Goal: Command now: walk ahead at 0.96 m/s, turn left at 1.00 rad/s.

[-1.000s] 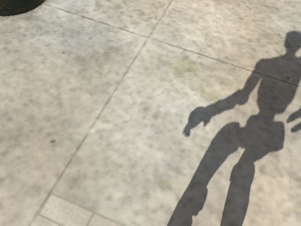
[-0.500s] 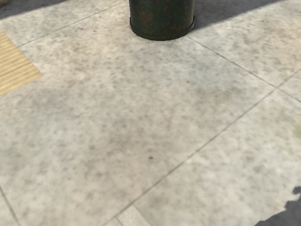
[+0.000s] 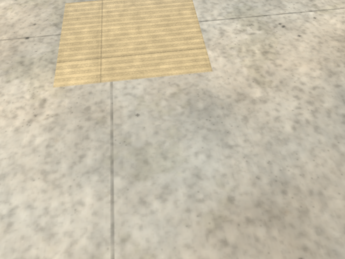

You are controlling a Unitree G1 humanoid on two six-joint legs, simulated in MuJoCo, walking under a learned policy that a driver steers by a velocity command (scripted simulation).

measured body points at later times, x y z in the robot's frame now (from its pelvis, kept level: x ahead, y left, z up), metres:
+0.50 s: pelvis +0.43 +0.01 +0.03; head +0.49 +0.04 +0.47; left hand +0.39 +0.30 -0.09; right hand +0.69 -0.19 -0.08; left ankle +0.37 +0.10 -0.61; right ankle +0.51 -0.08 -0.71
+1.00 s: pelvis +0.56 +0.09 +0.02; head +0.57 +0.10 +0.47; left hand +0.53 +0.35 -0.11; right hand +0.75 -0.09 -0.11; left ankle +0.60 +0.20 -0.71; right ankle +0.60 -0.03 -0.71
